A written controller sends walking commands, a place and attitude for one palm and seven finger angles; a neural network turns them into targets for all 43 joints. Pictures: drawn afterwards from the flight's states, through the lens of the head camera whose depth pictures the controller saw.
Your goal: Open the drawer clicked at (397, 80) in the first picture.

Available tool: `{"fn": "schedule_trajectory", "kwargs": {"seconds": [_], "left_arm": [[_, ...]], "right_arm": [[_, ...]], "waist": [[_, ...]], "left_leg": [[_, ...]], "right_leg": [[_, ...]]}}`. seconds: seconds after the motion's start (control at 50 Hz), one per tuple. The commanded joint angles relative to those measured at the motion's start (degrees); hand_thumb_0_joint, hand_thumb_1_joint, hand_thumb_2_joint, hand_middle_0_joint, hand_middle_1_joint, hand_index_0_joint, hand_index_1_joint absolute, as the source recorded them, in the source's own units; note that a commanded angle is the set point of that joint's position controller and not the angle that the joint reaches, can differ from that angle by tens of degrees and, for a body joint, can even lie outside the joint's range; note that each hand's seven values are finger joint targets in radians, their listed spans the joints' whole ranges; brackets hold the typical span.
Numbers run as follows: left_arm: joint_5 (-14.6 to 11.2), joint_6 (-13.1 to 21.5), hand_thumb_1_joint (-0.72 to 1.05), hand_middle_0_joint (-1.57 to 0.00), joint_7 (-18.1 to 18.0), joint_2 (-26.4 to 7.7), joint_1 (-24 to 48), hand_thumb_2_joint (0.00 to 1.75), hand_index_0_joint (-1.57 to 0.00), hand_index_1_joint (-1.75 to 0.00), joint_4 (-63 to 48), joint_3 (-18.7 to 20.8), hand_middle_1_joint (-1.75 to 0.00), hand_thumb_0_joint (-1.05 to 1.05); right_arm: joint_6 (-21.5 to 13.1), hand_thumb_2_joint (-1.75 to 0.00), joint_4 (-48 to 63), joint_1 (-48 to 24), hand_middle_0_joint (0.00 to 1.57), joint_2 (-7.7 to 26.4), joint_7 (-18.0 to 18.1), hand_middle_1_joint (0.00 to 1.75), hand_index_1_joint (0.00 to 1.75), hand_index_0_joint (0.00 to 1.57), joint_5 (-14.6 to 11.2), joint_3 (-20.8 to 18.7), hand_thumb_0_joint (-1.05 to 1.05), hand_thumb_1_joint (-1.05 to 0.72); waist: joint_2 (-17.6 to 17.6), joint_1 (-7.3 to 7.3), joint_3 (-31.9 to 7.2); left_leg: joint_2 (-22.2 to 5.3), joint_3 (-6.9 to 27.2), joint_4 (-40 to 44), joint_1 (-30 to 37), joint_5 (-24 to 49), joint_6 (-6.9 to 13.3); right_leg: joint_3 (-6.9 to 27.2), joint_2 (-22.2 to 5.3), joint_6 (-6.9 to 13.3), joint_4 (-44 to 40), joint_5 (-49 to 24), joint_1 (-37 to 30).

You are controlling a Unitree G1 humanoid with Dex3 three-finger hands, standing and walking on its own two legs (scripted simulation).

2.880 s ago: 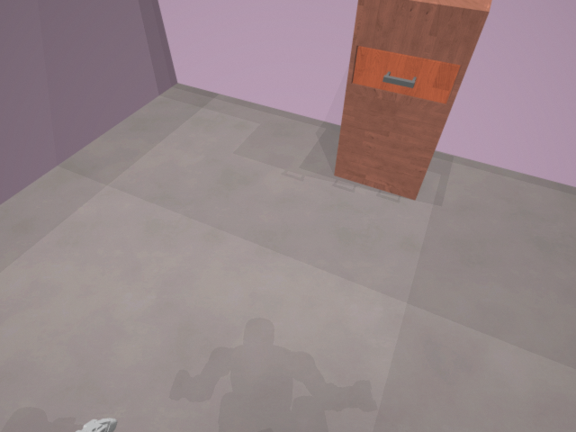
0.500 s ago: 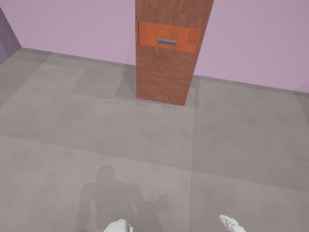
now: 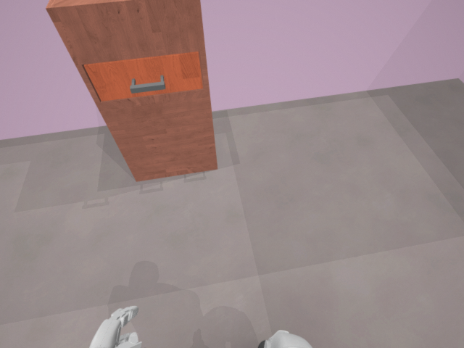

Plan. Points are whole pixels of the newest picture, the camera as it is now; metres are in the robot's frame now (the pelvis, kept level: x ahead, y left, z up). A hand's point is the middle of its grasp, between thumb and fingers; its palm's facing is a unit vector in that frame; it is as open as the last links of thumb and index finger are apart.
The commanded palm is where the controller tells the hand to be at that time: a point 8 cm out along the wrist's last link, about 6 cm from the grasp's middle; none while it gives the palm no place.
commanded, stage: walk to a spot facing it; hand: left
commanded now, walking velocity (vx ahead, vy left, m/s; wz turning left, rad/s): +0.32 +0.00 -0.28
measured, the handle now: (147, 83) +0.95 +0.31 -0.14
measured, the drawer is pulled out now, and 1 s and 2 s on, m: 0.00 0.00 0.00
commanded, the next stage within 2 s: turn to face it in 0.14 s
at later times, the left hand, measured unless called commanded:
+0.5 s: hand (127, 324) +0.19 +0.23 -0.17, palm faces +0.02 -0.99 -0.16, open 7.4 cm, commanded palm none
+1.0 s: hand (142, 280) +0.27 +0.20 -0.14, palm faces +0.15 -0.96 -0.25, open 7.3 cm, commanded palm none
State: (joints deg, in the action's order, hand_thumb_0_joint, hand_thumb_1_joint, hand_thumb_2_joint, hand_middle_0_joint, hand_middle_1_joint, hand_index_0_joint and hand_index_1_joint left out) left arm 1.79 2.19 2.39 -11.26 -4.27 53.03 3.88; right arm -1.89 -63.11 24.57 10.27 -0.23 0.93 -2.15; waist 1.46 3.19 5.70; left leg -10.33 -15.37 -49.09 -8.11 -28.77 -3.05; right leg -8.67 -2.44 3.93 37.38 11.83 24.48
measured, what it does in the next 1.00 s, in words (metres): walks ahead: left foot, then right foot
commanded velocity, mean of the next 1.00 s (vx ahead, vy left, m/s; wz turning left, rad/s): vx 0.08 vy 0.00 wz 0.16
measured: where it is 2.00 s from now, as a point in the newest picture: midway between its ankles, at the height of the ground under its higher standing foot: (229, 274)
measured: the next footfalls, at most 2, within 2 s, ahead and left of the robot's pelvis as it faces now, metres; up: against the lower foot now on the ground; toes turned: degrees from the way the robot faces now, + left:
left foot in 0.38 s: +0.30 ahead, +0.13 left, +0.00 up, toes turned +5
right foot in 0.84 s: +0.28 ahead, -0.09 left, +0.00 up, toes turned -2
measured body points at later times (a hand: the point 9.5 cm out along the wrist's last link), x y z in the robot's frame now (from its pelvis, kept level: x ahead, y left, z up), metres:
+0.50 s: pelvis +0.19 +0.05 +0.01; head +0.20 +0.08 +0.46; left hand +0.19 +0.28 -0.16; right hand +0.28 -0.18 -0.12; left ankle +0.26 +0.12 -0.72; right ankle +0.10 -0.08 -0.66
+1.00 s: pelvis +0.23 +0.01 +0.02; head +0.25 -0.01 +0.47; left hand +0.26 +0.25 -0.12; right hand +0.27 -0.21 -0.15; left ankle +0.21 +0.14 -0.67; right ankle +0.24 -0.09 -0.72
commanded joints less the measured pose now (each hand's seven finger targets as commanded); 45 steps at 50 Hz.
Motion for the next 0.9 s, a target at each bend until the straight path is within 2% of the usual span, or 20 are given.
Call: {"fn": "schedule_trajectory", "kwargs": {"seconds": [0.0,0.04,0.1,0.2,0.26,0.32,0.34,0.36,0.38,0.4,0.44,0.48,0.54,0.7,0.78,0.8,0.82,0.84,0.86,0.88], "left_arm": [[-1.21,0.46,0.9,-0.2,-2.62,-13.32,-17.73,0.9,-0.2,-0.3,2.37,3.11,-0.3,0.0],[-0.78,1.26,0.9,-0.2,-2.94,-8.97,-11.71,0.9,-0.2,-0.3,1.6,1.58,-0.3,0.0],[-0.3,1.92,0.9,-0.2,-2.99,-7.55,-9.73,0.9,-0.2,-0.3,2.34,1.1,-0.3,0.0],[-0.34,2.0,0.9,-0.2,-2.74,-7.65,-12.44,0.9,-0.2,-0.3,3.91,1.02,-0.3,0.0],[-0.53,1.69,0.9,-0.2,-2.93,-7.83,-13.83,0.9,-0.2,-0.3,5.12,0.75,-0.3,0.0],[-0.91,1.03,0.9,-0.2,-3.53,-6.5,-14.37,0.9,-0.2,-0.3,6.37,0.14,-0.3,0.0],[-1.08,0.72,0.9,-0.2,-3.59,-5.13,-15.87,0.9,-0.2,-0.3,6.44,-0.27,-0.3,0.0],[-1.57,0.5,0.9,-0.2,-3.62,-2.91,-18.98,0.9,-0.2,-0.3,6.23,-0.75,-0.3,0.0],[-1.46,0.34,0.9,-0.2,-3.89,-2.12,-19.75,0.9,-0.2,-0.3,6.05,-1.39,-0.3,0.0],[-1.29,-0.3,0.9,-0.2,-4.22,-2.61,-17.51,0.9,-0.2,-0.3,6.0,-1.53,-0.3,0.0],[-0.85,-0.54,0.9,-0.2,-3.72,-2.32,-14.02,0.9,-0.2,-0.3,6.38,-1.37,-0.3,0.0],[-0.87,-1.3,0.9,-0.2,-3.49,-0.81,-15.06,0.9,-0.2,-0.3,7.17,-1.66,-0.3,0.0],[-0.7,-2.35,0.9,-0.2,-3.82,-0.5,-15.45,0.9,-0.2,-0.3,7.4,-1.35,-0.3,0.0],[-0.69,-3.04,0.9,-0.2,-4.29,-0.78,-10.75,0.9,-0.2,-0.3,4.92,-1.05,-0.3,0.0],[-0.92,-2.3,0.9,-0.2,-4.77,-1.66,-14.4,0.9,-0.2,-0.3,5.81,-0.95,-0.3,0.0],[-0.63,-1.81,0.9,-0.2,-5.09,-3.93,-14.33,0.9,-0.2,-0.3,5.72,-0.71,-0.3,0.0],[-0.43,-1.54,0.9,-0.2,-5.26,-6.73,-13.76,0.9,-0.2,-0.3,5.48,-0.38,-0.3,0.0],[-0.64,-1.41,0.9,-0.2,-5.07,-9.17,-13.11,0.9,-0.2,-0.3,4.39,0.14,-0.3,0.0],[-0.58,-1.42,0.9,-0.2,-5.09,-8.73,-12.64,0.9,-0.2,-0.3,3.65,0.26,-0.3,0.0],[-0.44,-1.53,0.9,-0.2,-5.09,-7.62,-11.18,0.9,-0.2,-0.3,3.56,-0.01,-0.3,0.0]], "right_arm": [[-2.4,-0.9,9.3,-10.74,0.2,6.64,0.74,0.3,0.3,0.2,-0.15,-1.64,0.0,-0.9],[-0.94,-0.9,7.21,-8.17,0.2,4.57,0.57,0.3,0.3,0.2,0.68,-1.31,0.0,-0.9],[0.36,-0.9,5.65,-3.94,0.2,2.91,0.2,0.3,0.3,0.2,0.77,-1.39,0.0,-0.9],[-0.13,-0.9,8.57,-11.34,0.2,2.45,-0.71,0.3,0.3,0.2,0.5,-1.17,0.0,-0.9],[-0.68,-0.9,8.88,-14.23,0.2,2.27,-0.76,0.3,0.3,0.2,0.23,-0.65,0.0,-0.9],[-1.17,-0.9,6.04,-8.72,0.2,3.67,-0.1,0.3,0.3,0.2,0.29,-0.59,0.0,-0.9],[-1.55,-0.9,4.36,-3.59,0.2,6.49,0.27,0.3,0.3,0.2,0.56,-1.03,0.0,-0.9],[-1.47,-0.9,3.87,0.23,0.2,11.45,0.68,0.3,0.3,0.2,1.06,-1.92,0.0,-0.9],[-0.71,-0.9,3.45,0.75,0.2,12.54,1.13,0.3,0.3,0.2,0.48,-1.74,0.0,-0.9],[-0.37,-0.9,4.03,-2.16,0.2,11.88,1.68,0.3,0.3,0.2,0.31,-1.31,0.0,-0.9],[-0.31,-0.9,5.17,-8.9,0.2,7.64,1.73,0.3,0.3,0.2,0.31,-0.4,0.0,-0.9],[-0.52,-0.9,5.32,-11.06,0.2,6.56,1.76,0.3,0.3,0.2,0.14,0.01,0.0,-0.9],[-0.18,-0.9,5.27,-10.66,0.2,6.46,1.83,0.3,0.3,0.2,-0.02,-0.87,0.0,-0.9],[1.52,-0.9,4.84,-9.72,0.2,7.85,1.68,0.3,0.3,0.2,0.37,-2.0,0.0,-0.9],[1.85,-0.9,4.86,-10.35,0.2,7.14,1.45,0.3,0.3,0.2,-0.2,-2.07,0.0,-0.9],[1.83,-0.9,5.06,-10.0,0.2,5.39,1.07,0.3,0.3,0.2,-0.63,-1.93,0.0,-0.9],[1.85,-0.9,5.78,-9.77,0.2,2.78,0.68,0.3,0.3,0.2,-0.84,-1.27,0.0,-0.9],[2.65,-0.9,6.57,-10.49,0.2,2.66,0.71,0.3,0.3,0.2,-0.39,-1.34,0.0,-0.9],[3.42,-0.9,6.95,-12.19,0.2,3.91,0.71,0.3,0.3,0.2,0.0,-1.76,0.0,-0.9],[3.73,-0.9,6.4,-12.02,0.2,3.64,0.67,0.3,0.3,0.2,-0.07,-1.93,0.0,-0.9]], "waist": [[-5.49,-8.87,-11.61],[-4.31,-4.1,-6.69],[-7.3,-0.94,-6.68],[-8.45,-2.85,-4.77],[-8.45,-3.93,-3.88],[-5.47,-1.19,-4.74],[0.78,0.16,-8.67],[11.26,0.39,-12.58],[16.52,-0.02,-14.22],[14.94,-0.53,-11.04],[7.08,-2.53,-4.19],[6.34,-3.8,-5.76],[5.04,-3.72,-8.49],[6.05,-2.58,-6.16],[2.42,-4.7,-6.92],[-2.57,-4.63,-6.48],[-10.56,-3.84,-5.78],[-17.51,-4.29,-5.58],[-17.73,-5.08,-3.85],[-13.54,-4.05,-2.25]], "left_leg": [[0.4,13.31,-30.09,-34.04,4.36,1.19],[-1.13,13.11,-22.91,-27.9,9.39,0.42],[0.09,11.41,-14.18,-22.74,11.29,-0.63],[1.57,9.81,1.33,-21.7,15.49,-0.62],[3.91,8.5,8.76,-17.35,16.39,0.64],[5.83,7.92,19.48,-4.46,24.29,1.86],[2.68,12.22,21.55,4.91,35.72,3.53],[-8.68,24.63,22.65,13.94,48.58,9.45],[-14.59,32.29,29.32,11.66,47.79,13.64],[-14.67,33.71,31.33,5.83,41.79,15.17],[-9.86,27.8,32.77,-2.94,36.86,14.02],[-5.56,21.98,33.3,-4.97,36.52,11.98],[-4.49,22.08,34.15,-3.38,33.67,12.2],[-4.26,26.23,33.38,-4.16,27.19,12.82],[-0.95,24.62,27.82,-8.4,25.91,9.43],[2.21,22.13,23.71,-13.06,22.14,6.77],[7.96,15.76,19.21,-16.77,13.66,3.52],[9.95,12.91,12.42,-15.97,4.34,2.14],[8.78,14.25,4.56,-15.94,-0.14,2.29],[8.68,14.53,-1.51,-16.71,0.6,2.22]], "right_leg": [[30.97,-20.33,10.95,-18.98,-12.17,-31.96],[20.0,-15.16,7.21,-20.84,-15.39,-18.6],[13.55,-11.54,6.1,-21.73,-16.51,-12.71],[13.65,-10.25,5.98,-21.89,-12.93,-13.66],[13.17,-10.23,4.85,-19.84,-18.0,-15.65],[9.12,-7.77,1.36,-11.33,-21.34,-14.54],[6.76,-4.77,-1.04,-2.33,-16.08,-11.22],[2.06,0.68,-3.83,9.3,3.49,-1.83],[3.46,2.84,-4.8,21.17,25.29,-0.93],[6.92,0.46,-4.6,25.53,25.03,0.49],[7.84,-2.86,-5.1,23.92,19.59,0.97],[7.18,-3.12,-5.88,17.84,15.25,-3.25],[6.5,-2.62,-6.65,14.58,12.46,-3.83],[5.95,-1.19,-6.55,4.1,11.98,-5.0],[5.89,-1.27,-6.19,-12.23,0.41,-15.38],[10.98,-5.61,-5.05,-17.11,-1.58,-19.19],[17.92,-13.95,-1.78,-19.61,-3.29,-19.66],[22.36,-19.86,3.02,-22.95,-3.01,-15.24],[22.72,-20.74,5.43,-24.33,-4.2,-11.29],[20.35,-19.31,6.01,-23.58,-7.53,-10.44]]}}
